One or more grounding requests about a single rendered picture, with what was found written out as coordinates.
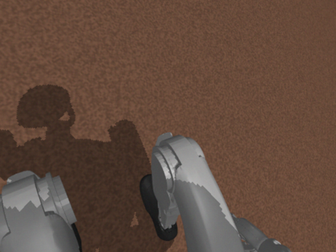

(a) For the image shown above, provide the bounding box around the right robot foot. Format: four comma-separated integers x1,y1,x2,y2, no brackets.
140,174,177,241

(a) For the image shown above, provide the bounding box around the right robot hand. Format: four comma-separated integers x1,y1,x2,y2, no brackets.
231,213,269,252

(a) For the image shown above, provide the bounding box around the right robot arm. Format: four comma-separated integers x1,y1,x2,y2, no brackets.
258,238,292,252

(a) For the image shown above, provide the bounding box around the left robot foot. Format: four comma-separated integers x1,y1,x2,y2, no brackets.
71,223,82,252

